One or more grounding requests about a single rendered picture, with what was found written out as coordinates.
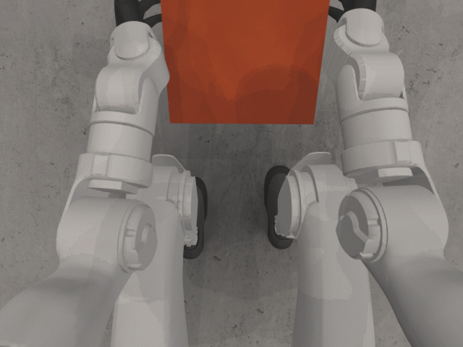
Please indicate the right robot hand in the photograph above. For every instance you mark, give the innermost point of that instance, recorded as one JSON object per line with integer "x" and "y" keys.
{"x": 349, "y": 5}

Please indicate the right robot upper arm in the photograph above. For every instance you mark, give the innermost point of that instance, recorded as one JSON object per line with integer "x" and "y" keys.
{"x": 399, "y": 233}

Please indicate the left robot upper arm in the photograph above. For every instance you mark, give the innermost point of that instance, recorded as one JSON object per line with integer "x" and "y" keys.
{"x": 101, "y": 242}

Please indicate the left robot forearm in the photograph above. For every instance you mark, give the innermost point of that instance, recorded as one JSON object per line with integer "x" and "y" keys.
{"x": 123, "y": 119}

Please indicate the left robot hand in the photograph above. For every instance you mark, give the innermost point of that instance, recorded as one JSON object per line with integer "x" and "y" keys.
{"x": 134, "y": 10}

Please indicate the carton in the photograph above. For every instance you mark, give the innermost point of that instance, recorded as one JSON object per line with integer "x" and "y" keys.
{"x": 243, "y": 61}

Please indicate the robot left foot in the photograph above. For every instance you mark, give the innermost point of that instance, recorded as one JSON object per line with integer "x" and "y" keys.
{"x": 193, "y": 251}

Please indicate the right robot shin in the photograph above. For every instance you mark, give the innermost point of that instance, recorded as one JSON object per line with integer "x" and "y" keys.
{"x": 317, "y": 158}

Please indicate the right robot forearm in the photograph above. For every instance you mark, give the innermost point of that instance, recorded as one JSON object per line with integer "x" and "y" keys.
{"x": 372, "y": 104}

